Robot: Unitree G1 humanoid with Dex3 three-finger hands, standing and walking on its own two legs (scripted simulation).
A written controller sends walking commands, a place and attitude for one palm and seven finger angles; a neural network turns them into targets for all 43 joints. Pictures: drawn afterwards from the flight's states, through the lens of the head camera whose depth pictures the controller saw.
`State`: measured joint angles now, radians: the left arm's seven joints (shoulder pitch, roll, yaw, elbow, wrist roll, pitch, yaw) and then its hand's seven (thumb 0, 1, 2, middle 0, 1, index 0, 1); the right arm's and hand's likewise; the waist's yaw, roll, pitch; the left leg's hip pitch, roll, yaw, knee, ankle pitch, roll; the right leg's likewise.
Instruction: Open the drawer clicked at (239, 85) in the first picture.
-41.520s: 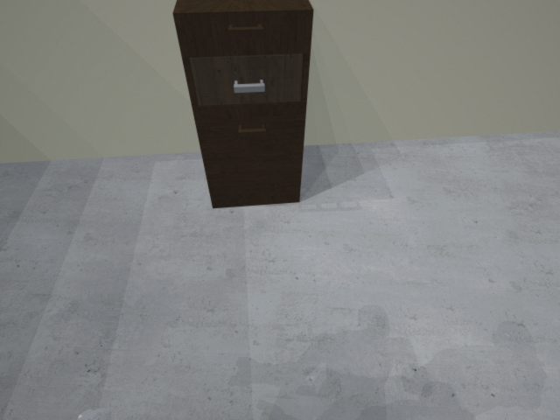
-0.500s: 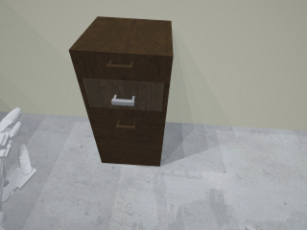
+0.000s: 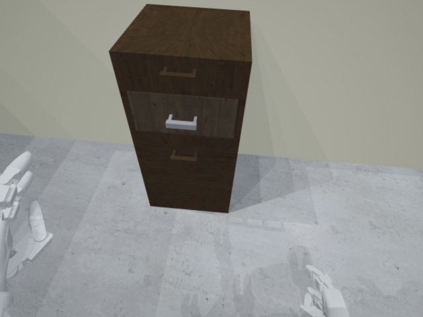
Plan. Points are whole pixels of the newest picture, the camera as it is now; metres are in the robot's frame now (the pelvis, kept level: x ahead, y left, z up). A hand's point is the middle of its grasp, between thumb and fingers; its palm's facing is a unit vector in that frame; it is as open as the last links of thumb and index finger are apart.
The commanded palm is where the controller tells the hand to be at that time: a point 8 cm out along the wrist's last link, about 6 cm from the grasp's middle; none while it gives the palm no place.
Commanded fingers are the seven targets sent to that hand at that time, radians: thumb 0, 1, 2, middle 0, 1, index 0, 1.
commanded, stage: stop stepping back and stand still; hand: left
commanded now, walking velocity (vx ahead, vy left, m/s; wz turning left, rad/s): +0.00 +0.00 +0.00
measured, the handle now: (182, 121) +0.76 +0.16 -0.12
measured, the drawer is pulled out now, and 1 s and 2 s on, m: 0.00 0.00 0.00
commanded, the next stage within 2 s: let the arm hang, fingers relaxed in 0.12 s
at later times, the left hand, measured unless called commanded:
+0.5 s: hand out of the picture +0.07 +0.20 -0.17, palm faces -0.08 -0.97 -0.23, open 7.4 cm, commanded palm none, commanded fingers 0.00 0.90 0.90 -0.20 -0.30 -0.20 -0.30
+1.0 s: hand out of the picture +0.00 +0.22 -0.17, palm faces +0.01 -0.96 -0.29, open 7.4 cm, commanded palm none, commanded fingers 0.00 0.90 0.90 -0.20 -0.30 -0.20 -0.30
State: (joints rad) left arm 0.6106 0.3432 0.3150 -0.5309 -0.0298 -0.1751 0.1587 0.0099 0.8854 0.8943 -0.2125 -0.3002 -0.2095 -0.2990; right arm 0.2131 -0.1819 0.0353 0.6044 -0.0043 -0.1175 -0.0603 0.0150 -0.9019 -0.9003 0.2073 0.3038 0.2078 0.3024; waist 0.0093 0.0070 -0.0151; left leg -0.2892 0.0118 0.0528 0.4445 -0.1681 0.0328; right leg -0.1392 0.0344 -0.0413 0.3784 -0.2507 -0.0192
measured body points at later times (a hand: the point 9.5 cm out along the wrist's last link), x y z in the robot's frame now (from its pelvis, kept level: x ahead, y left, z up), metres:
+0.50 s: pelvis -0.01 +0.01 -0.01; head +0.01 +0.02 +0.44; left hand +0.07 +0.26 -0.15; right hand +0.09 -0.27 -0.13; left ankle +0.04 +0.09 -0.74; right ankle -0.03 -0.11 -0.74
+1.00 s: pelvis +0.00 +0.00 +0.00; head +0.02 +0.00 +0.45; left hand +0.00 +0.27 -0.14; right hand +0.04 -0.23 -0.16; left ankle +0.04 +0.09 -0.74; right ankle -0.03 -0.11 -0.74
